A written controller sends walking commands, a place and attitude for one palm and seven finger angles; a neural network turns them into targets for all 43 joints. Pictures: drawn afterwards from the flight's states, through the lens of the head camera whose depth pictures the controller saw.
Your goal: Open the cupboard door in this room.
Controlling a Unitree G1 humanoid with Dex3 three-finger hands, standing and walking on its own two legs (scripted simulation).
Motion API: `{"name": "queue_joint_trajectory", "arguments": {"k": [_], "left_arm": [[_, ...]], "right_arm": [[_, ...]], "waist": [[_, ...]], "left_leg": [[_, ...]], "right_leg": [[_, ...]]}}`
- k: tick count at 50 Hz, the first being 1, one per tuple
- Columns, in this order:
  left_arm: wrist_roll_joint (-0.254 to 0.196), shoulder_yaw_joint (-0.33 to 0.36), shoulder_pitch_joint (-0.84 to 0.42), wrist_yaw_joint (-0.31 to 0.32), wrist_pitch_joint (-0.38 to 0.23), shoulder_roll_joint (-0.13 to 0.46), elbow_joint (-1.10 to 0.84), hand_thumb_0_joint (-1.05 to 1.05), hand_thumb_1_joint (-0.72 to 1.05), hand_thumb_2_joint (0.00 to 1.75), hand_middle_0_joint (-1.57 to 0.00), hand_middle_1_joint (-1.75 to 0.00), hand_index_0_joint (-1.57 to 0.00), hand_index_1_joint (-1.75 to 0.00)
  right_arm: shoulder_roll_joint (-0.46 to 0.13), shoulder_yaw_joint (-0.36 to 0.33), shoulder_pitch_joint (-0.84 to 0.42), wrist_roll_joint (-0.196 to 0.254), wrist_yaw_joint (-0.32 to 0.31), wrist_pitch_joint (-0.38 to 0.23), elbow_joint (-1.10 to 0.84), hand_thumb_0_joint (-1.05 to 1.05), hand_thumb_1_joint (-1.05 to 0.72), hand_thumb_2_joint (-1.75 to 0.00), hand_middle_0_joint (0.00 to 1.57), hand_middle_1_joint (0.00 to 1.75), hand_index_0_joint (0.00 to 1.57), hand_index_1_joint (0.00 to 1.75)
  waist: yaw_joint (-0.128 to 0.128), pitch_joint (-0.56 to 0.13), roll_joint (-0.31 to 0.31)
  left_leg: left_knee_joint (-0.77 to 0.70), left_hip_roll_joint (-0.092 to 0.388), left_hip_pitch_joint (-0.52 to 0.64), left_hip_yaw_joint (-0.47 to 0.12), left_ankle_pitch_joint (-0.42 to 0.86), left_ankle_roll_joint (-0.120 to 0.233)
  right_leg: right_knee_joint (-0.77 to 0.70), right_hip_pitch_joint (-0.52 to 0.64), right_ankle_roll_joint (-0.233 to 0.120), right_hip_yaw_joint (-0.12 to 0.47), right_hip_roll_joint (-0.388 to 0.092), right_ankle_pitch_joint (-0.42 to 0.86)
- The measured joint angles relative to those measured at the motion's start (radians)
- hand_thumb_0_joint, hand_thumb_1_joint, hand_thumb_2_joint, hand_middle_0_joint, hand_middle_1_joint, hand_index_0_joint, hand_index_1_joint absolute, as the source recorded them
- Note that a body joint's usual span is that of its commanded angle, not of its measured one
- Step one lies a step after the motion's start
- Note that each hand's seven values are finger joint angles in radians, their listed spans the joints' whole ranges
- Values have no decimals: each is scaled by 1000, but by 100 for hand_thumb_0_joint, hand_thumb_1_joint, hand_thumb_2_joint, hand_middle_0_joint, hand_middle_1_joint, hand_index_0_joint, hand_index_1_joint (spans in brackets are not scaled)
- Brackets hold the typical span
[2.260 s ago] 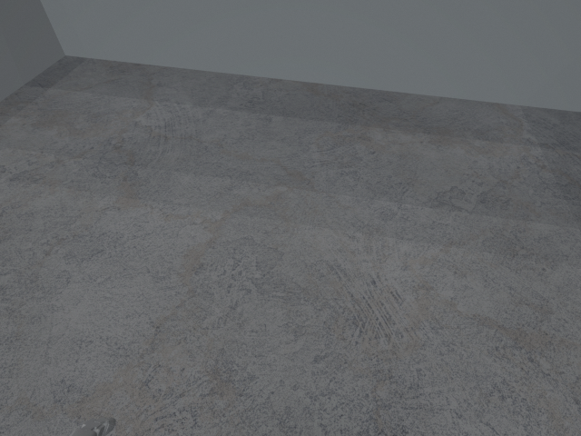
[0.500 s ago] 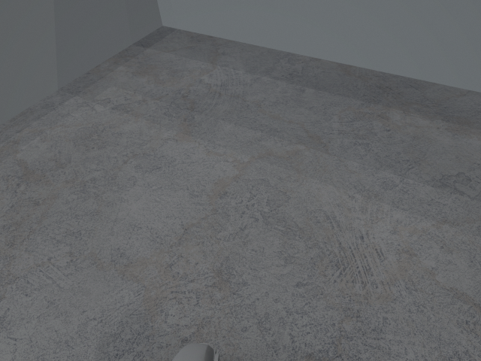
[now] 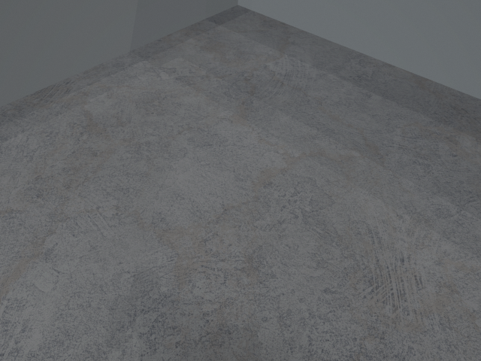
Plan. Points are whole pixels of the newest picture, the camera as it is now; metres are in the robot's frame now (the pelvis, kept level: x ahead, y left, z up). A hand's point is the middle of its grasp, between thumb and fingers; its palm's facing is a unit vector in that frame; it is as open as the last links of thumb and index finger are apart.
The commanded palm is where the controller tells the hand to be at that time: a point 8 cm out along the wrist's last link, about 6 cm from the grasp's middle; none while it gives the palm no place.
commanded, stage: turn or walk to find it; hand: left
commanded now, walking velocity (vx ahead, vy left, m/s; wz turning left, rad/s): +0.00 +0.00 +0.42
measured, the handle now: out of the picture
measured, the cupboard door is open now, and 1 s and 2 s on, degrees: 0 0 0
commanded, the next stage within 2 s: none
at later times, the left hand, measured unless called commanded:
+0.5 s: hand out of the picture -0.03 +0.18 -0.17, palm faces +0.26 -0.94 -0.23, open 7.3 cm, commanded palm none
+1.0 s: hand out of the picture -0.02 +0.22 -0.16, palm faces +0.43 -0.86 -0.26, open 7.4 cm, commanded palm none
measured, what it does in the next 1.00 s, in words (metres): steps on the spot, turning left: right foot, then left foot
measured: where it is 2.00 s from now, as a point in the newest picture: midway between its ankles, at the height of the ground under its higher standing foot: outside the picture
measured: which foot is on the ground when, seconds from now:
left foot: down 0.00-0.12, up 0.14-0.54, down 0.56-1.00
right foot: up 0.00-0.08, down 0.10-0.56, up 0.58-0.98, down 1.00-1.00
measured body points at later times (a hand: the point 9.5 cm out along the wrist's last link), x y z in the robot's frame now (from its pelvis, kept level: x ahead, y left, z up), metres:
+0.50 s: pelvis -0.02 -0.02 +0.00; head +0.01 +0.00 +0.44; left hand -0.04 +0.23 -0.15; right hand +0.09 -0.26 -0.15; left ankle -0.07 +0.11 -0.71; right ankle +0.00 -0.12 -0.74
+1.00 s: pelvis -0.03 -0.01 -0.01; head +0.00 -0.01 +0.44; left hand -0.04 +0.26 -0.14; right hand +0.12 -0.21 -0.16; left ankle -0.07 +0.10 -0.74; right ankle +0.01 -0.12 -0.74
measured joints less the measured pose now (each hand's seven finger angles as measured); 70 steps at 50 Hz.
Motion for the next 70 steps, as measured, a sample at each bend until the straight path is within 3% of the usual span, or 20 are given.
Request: {"name": "queue_joint_trajectory", "arguments": {"k": [5,6,9,12,15,24,27,28,31,33,36,46,49,51,54,56,59,65,69,70], "left_arm": [[-5,-11,-21,3,-27,-25,-34,0,91,90,-20,-30,-20,-29],[0,-13,-24,6,-37,-36,-37,0,91,90,-20,-30,-20,-30],[7,-25,-21,7,-50,-58,-50,0,91,90,-20,-30,-20,-30],[8,-31,-5,10,-50,-71,-49,0,91,90,-20,-30,-20,-30],[10,-34,7,11,-48,-78,-37,0,90,90,-20,-30,-21,-30],[19,-23,33,7,-45,-52,1,0,91,90,-20,-30,-21,-30],[14,-12,45,6,-35,-28,15,0,91,90,-20,-30,-21,-30],[10,-7,49,5,-29,-18,19,0,91,90,-20,-30,-21,-30],[8,7,44,10,7,10,38,0,91,90,-20,-30,-21,-30],[8,13,33,6,17,18,49,1,91,90,-20,-30,-20,-30],[7,15,21,-1,10,20,44,1,91,90,-20,-30,-20,-29],[-2,-1,-43,2,-6,-20,-8,0,91,90,-20,-30,-20,-29],[-5,-11,-56,3,-23,-36,-27,0,91,90,-20,-30,-20,-29],[1,-16,-58,7,-41,-48,-37,0,91,90,-20,-30,-20,-30],[7,-27,-47,9,-47,-68,-46,0,91,90,-20,-30,-20,-30],[8,-30,-36,10,-48,-75,-44,0,91,90,-20,-30,-20,-30],[11,-32,-22,11,-48,-79,-34,0,90,90,-20,-30,-21,-30],[18,-29,6,7,-47,-64,-13,0,90,90,-20,-30,-21,-30],[16,-17,28,5,-38,-35,5,0,90,90,-20,-30,-21,-30],[12,-12,38,4,-33,-27,7,0,90,90,-20,-30,-21,-30]], "right_arm": [[-16,-16,34,1,4,14,10,1,-91,-89,20,30,20,30],[-26,-21,40,6,6,17,13,1,-91,-89,20,30,20,30],[-43,-41,56,3,7,39,27,1,-91,-89,20,30,20,30],[-57,-52,60,-1,15,50,43,1,-91,-89,20,30,20,30],[-63,-56,64,-2,19,52,52,1,-91,-89,19,30,19,30],[-49,-38,25,8,17,51,62,1,-91,-89,19,30,19,30],[-41,-28,10,10,16,31,44,1,-91,-89,19,30,19,30],[-38,-27,6,8,17,21,36,1,-91,-89,19,30,19,30],[-14,-17,-10,3,11,3,23,1,-91,-89,19,30,19,30],[-4,-10,-9,1,3,-2,17,1,-91,-89,19,30,19,30],[5,-3,-6,3,-3,-7,17,1,-91,-89,20,30,20,30],[-2,-14,24,-3,-2,1,16,1,-91,-89,20,30,20,30],[-15,-24,41,-1,0,9,20,1,-91,-89,20,30,20,30],[-27,-32,51,6,3,14,23,1,-91,-89,20,30,20,30],[-44,-47,60,3,7,38,33,1,-91,-89,20,30,20,30],[-55,-53,58,0,12,45,40,1,-91,-89,20,30,20,30],[-63,-56,56,0,17,47,45,1,-91,-89,19,30,19,30],[-58,-45,26,6,19,51,51,1,-91,-89,19,30,19,30],[-50,-33,-2,10,20,35,36,1,-91,-89,19,30,19,30],[-51,-30,-4,8,21,26,27,1,-91,-89,19,30,19,30]], "waist": [[-17,-10,29],[-18,-10,47],[-21,-11,62],[-20,-9,57],[-27,-7,46],[2,20,-8],[6,19,-23],[6,15,-31],[18,17,-59],[15,11,-55],[15,2,-43],[-22,-7,11],[-30,-11,26],[-28,-14,39],[-28,-15,52],[-29,-11,54],[-33,-1,47],[-15,24,11],[0,31,-14],[2,26,-16]], "left_leg": [[54,-19,-41,-41,-12,-25],[94,-14,-61,-50,-27,-27],[368,-24,-157,-40,-203,-35],[606,-4,-227,-13,-170,-51],[669,28,-242,4,-133,-70],[362,69,-117,68,-206,-75],[160,66,-35,103,-109,-61],[122,60,-26,104,-59,-40],[143,39,-37,108,-92,7],[106,33,-26,94,-81,16],[35,22,-5,73,-35,21],[-12,-10,-15,-10,12,17],[26,-23,-40,-34,1,2],[101,-29,-76,-43,-42,-12],[385,-32,-170,-28,-203,-32],[550,-14,-219,-11,-191,-46],[634,22,-242,9,-164,-69],[436,65,-167,53,-201,-82],[199,64,-70,94,-121,-66],[133,64,-45,101,-66,-41]], "right_leg": [[-291,120,-13,-6,27,117],[-315,131,-41,-19,36,141],[-301,139,-100,-59,24,125],[-341,169,-109,-83,13,139],[-371,188,-109,-110,3,154],[-344,172,-85,-178,-46,145],[-282,144,-61,-205,-70,116],[-239,122,-51,-205,-83,99],[-3,24,-25,-99,-67,-61],[122,-25,-18,-55,-46,-34],[181,-56,-4,-24,-34,24],[-89,37,2,5,12,7],[-266,110,-6,-4,30,98],[-346,145,-42,-18,33,155],[-330,155,-87,-52,20,122],[-352,176,-91,-71,11,125],[-374,200,-87,-101,-5,134],[-356,206,-69,-147,-46,120],[-288,183,-40,-177,-76,83],[-250,165,-30,-183,-83,65]]}}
